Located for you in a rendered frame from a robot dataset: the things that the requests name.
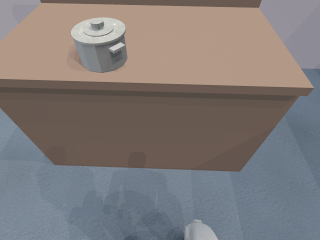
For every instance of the pot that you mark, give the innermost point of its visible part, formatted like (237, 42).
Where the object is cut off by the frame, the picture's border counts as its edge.
(103, 58)

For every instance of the robot right thigh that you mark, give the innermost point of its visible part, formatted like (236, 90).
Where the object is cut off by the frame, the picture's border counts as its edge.
(199, 231)

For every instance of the lid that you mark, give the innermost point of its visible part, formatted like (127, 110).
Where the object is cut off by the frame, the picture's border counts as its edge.
(112, 31)

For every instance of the knob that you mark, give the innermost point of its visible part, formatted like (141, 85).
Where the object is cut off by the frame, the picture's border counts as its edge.
(97, 23)

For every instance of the right robot shin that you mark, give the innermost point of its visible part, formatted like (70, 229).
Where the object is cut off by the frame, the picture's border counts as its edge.
(197, 221)

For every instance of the table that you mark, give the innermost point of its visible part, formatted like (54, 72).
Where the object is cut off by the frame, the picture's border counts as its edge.
(204, 84)

